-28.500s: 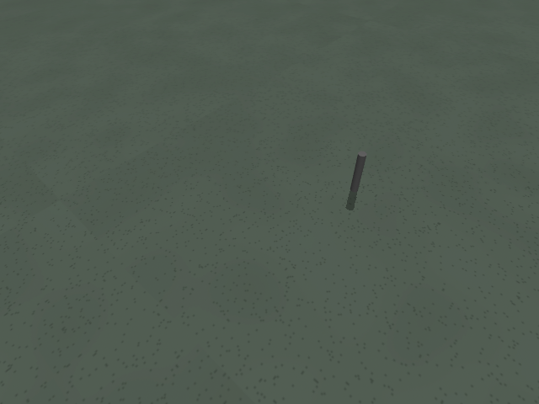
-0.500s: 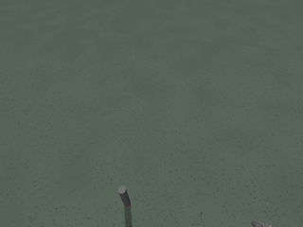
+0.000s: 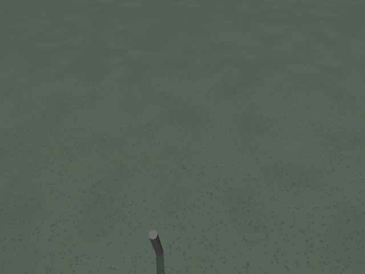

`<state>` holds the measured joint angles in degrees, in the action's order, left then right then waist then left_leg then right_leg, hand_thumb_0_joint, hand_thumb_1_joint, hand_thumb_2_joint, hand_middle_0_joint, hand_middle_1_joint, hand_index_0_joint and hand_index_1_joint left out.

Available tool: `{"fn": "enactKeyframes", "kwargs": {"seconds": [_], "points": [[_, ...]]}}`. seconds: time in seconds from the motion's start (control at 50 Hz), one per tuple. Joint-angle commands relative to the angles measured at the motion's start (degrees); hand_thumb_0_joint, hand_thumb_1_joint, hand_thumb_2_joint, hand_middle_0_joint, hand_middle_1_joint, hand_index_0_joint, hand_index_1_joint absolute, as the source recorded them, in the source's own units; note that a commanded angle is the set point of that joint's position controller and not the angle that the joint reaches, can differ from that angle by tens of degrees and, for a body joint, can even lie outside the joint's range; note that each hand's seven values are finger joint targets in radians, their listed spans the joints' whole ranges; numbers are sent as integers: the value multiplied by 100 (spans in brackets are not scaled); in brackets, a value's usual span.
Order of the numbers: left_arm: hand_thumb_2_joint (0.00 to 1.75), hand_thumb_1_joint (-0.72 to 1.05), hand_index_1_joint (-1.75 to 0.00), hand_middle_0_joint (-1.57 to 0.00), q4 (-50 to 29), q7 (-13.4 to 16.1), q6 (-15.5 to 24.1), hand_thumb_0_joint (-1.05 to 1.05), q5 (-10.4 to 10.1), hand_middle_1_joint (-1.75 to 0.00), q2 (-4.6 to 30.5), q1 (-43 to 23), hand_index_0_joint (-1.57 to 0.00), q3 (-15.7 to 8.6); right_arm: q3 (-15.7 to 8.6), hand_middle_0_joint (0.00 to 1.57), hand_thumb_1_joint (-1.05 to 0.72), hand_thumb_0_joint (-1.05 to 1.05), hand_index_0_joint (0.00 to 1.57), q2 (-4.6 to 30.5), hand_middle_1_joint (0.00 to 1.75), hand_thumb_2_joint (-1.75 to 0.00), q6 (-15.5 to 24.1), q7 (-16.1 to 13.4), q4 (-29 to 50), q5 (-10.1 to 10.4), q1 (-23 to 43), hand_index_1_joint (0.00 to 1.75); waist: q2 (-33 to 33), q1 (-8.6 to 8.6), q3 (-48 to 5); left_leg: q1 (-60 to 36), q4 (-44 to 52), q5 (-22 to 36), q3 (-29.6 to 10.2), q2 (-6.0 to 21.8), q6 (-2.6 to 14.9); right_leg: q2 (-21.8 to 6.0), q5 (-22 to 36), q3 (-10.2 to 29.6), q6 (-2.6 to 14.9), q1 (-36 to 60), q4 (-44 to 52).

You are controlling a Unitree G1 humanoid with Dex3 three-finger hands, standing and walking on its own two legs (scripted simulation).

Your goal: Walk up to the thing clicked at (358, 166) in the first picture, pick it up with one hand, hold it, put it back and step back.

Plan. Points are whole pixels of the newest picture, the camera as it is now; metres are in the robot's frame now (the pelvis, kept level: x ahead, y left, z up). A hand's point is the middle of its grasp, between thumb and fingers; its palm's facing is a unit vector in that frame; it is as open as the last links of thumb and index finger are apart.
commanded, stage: stand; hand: left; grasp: from the side
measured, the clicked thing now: (156, 243) +0.40 +0.18 -0.66
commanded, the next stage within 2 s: step back in 1.44 s
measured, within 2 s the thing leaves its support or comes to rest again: neither
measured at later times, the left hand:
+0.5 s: hand out of the picture +0.05 +0.24 -0.16, palm faces -0.01 -0.94 -0.34, open 7.4 cm
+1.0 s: hand out of the picture +0.10 +0.24 -0.15, palm faces -0.01 -0.94 -0.34, open 7.4 cm
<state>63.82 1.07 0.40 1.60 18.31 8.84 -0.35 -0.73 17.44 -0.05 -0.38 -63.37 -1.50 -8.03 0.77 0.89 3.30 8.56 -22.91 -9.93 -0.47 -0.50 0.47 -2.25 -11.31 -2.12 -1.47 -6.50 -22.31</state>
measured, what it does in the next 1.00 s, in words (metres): stands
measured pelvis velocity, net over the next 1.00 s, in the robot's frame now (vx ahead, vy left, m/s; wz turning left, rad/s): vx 0.02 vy -0.01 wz -0.01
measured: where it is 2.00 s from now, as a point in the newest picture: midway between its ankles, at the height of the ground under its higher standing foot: outside the picture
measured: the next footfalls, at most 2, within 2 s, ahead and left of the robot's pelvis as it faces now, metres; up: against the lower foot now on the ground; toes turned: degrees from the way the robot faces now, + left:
none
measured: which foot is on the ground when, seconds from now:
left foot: down 0.00-1.00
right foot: down 0.00-1.00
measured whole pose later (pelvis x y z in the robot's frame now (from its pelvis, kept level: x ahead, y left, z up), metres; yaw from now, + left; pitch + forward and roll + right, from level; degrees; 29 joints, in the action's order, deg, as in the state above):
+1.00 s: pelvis +0.02 -0.01 +0.00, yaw -1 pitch -3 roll +0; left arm 66.2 0.3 0.6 1.0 18.7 5.8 -0.9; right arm -0.2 19.2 0.3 -0.3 -66.0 -1.1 -6.0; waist 0.5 0.2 3.2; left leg 6.5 -19.0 -9.7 -0.2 0.6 -0.5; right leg -1.1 -10.9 -1.9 -0.6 -4.7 -18.4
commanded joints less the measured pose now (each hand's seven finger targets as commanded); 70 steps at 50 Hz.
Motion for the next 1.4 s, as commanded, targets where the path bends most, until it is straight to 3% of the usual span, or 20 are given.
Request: {"fn": "enactKeyframes", "kwargs": {"seconds": [0.0, 0.12, 0.32, 0.68, 0.88, 0.96, 1.08, 1.16, 1.38], "points": [[90, 90, -30, -20, -186, 61, 146, 0, -14, -30, 1154, -257, -20, -199, -214, 20, -90, 0, 20, 1145, 30, -90, 128, -64, 222, 32, 219, 30, -65, -38, -127, 80, 669, -50, -645, 614, 65, -506, -48, 572, 186, -93, 598], [90, 90, -30, -20, -59, 37, 116, 0, -23, -30, 1183, -256, -20, -202, -205, 20, -90, 0, 20, 1194, 30, -90, 110, -54, 137, 33, 313, 30, 60, -2, -27, 254, 822, -522, -688, 625, 57, -450, -260, 516, 176, -85, 613], [90, 90, -30, -20, 23, 8, 105, 0, -32, -30, 1212, -287, -20, -202, -182, 20, -90, 0, 20, 1254, 30, -90, 110, -46, 73, 38, 318, 30, 41, -34, -38, 220, 836, -611, -695, 665, 62, -463, -323, 560, 201, -207, 656], [90, 90, -30, -20, 11, -1, 144, 0, -57, -30, 1226, -371, -20, -223, -132, 20, -90, 0, 20, 1270, 30, -90, 136, -50, 27, 53, 308, 30, -137, -88, -278, -170, 683, 398, -561, 712, 58, -540, 431, 585, 181, -56, 699], [90, 90, -30, -20, -22, 0, 130, 0, -66, -30, 1247, -429, -20, -247, -141, 20, -90, 0, 20, 1303, 30, -90, 148, -58, 29, 56, 370, 30, -86, -75, -276, -199, 748, 570, -536, 742, 33, -543, 525, 570, 194, 40, 716], [90, 90, -30, -20, -50, -1, 147, 0, -85, -30, 1212, -468, -20, -246, -141, 20, -90, 0, 20, 1339, 30, -90, 170, -64, 38, 65, 377, 30, -34, -75, -489, -315, 627, 1059, -493, 776, 55, -586, 1083, 584, 196, 273, 665], [90, 90, -30, -20, -72, -7, 124, 0, -74, -30, 1215, -490, -20, -246, -144, 20, -90, 0, 20, 1383, 30, -90, 175, -80, 52, 61, 440, 30, -8, -63, -482, -389, 656, 1125, -479, 804, 43, -568, 1095, 548, 200, 236, 654], [90, 90, -30, -20, -63, -16, 117, 0, -80, -30, 1231, -513, -20, -248, -133, 20, -90, 0, 20, 1348, 30, -90, 164, -68, 39, 65, 421, 30, -70, -78, -340, -285, 765, 818, -491, 769, -10, -535, 776, 541, 180, 161, 720], [90, 90, -30, -20, -109, -19, 129, 0, -90, -30, 1251, -504, -20, -249, -129, 20, -90, 0, 20, 1370, 30, -90, 186, -67, 74, 70, 429, 30, -78, -90, -518, -446, 686, 1212, -455, 809, 47, -575, 1214, 552, 220, 254, 655]]}}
